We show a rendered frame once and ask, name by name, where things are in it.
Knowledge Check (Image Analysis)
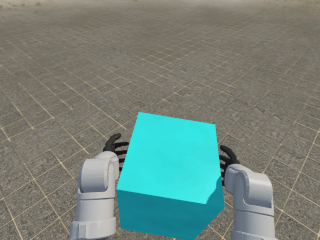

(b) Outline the robot right hand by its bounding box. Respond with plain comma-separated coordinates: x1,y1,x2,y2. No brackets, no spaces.
218,145,240,186

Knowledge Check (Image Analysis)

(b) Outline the robot left hand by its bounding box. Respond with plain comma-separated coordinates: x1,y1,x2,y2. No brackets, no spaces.
103,133,129,172

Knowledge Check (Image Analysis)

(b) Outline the right robot forearm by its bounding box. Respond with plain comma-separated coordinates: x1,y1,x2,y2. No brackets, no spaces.
224,164,278,240

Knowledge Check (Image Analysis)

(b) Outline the carton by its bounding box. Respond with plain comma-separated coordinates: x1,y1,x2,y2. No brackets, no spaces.
116,112,225,240

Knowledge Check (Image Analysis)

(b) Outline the left robot forearm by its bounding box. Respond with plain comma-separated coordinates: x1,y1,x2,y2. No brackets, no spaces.
69,151,120,240

